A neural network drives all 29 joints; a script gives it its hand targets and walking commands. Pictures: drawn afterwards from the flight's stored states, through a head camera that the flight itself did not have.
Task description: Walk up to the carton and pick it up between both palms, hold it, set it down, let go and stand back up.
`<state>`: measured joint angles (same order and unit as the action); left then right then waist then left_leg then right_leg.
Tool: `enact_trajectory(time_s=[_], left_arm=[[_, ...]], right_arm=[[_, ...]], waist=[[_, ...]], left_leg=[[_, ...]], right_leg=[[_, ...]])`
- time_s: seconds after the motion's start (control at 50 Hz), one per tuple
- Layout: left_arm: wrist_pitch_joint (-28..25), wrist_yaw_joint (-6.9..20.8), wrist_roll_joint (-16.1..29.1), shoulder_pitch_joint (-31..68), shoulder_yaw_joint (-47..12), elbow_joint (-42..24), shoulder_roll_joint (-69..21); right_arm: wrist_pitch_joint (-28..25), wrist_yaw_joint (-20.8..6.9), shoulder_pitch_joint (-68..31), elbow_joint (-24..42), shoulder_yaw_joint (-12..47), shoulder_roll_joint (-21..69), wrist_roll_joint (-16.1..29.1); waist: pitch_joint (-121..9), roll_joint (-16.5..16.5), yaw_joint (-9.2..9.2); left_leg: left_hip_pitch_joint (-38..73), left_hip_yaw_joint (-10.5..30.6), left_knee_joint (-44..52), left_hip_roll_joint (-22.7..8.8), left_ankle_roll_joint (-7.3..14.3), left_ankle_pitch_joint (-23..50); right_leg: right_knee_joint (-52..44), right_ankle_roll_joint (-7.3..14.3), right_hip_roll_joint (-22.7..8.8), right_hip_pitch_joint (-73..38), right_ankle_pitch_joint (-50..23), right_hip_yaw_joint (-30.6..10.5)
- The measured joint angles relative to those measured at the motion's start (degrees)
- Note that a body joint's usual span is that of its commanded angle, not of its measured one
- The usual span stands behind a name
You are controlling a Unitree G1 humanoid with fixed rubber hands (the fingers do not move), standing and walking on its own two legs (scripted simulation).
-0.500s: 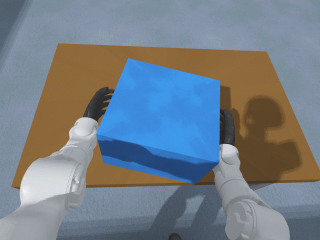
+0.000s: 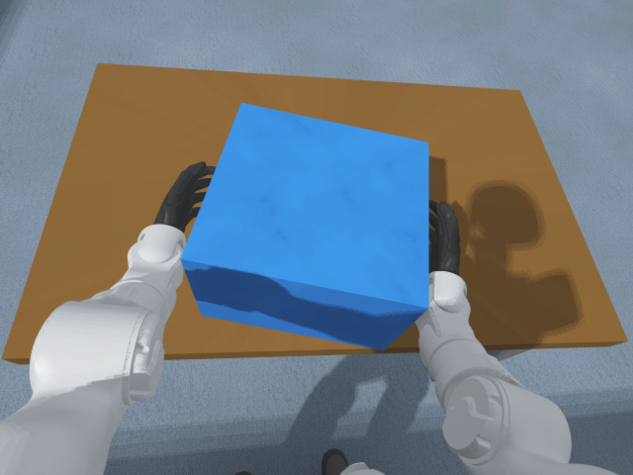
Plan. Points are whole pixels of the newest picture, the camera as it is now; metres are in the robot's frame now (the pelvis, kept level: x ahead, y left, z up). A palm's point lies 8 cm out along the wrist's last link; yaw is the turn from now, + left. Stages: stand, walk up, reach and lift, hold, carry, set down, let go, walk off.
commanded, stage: set down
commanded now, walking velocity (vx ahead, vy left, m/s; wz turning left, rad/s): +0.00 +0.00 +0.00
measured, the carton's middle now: (314, 229) +0.44 -0.07 -0.02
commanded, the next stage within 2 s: none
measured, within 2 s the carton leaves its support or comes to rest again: neither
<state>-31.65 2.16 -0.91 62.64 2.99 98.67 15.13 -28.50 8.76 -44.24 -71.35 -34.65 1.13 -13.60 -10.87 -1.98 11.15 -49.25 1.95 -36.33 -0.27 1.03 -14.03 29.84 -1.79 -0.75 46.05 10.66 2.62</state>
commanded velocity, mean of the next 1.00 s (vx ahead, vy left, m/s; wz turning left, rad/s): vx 0.00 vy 0.00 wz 0.00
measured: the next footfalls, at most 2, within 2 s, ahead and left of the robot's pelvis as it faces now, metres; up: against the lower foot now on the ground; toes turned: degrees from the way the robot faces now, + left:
none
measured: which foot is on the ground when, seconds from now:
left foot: down 0.00-1.00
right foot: down 0.00-1.00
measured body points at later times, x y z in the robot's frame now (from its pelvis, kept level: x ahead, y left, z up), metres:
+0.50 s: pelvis -0.01 +0.00 -0.01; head +0.14 +0.02 +0.42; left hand +0.48 +0.11 -0.01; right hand +0.37 -0.24 -0.02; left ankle +0.01 +0.10 -0.72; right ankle +0.01 -0.14 -0.72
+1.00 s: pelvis -0.01 +0.01 -0.02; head +0.13 +0.02 +0.41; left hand +0.49 +0.11 -0.01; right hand +0.38 -0.24 -0.02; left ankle +0.00 +0.10 -0.72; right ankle +0.01 -0.14 -0.72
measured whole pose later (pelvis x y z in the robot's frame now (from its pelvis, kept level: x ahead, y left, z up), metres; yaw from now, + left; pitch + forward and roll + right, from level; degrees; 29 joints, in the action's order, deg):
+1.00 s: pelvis -0.01 +0.01 -0.02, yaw +0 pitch +30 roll -3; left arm -30.5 2.7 -0.6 64.5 2.5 98.2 17.6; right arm -28.8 8.2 -50.1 -76.9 -33.6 -0.9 -13.8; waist -12.6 -3.6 12.9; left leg -56.5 1.5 -42.2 0.3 1.5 -15.5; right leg 36.6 -2.2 -1.6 53.9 12.3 2.6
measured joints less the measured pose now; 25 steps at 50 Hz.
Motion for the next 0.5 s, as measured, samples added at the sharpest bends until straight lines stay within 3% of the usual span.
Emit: enact_trajectory(time_s=[0.5], left_arm=[[-0.4,0.5,-3.5,2.0,4.1,0.1,1.1]], right_arm=[[-2.4,-1.3,-2.7,-1.2,-4.8,-0.1,-3.9]], waist=[[0.1,-0.5,0.67]], left_leg=[[-4.3,0.1,-3.4,0.3,0.3,-0.6]], right_leg=[[3.5,-0.2,-0.4,4.3,0.7,0.3]])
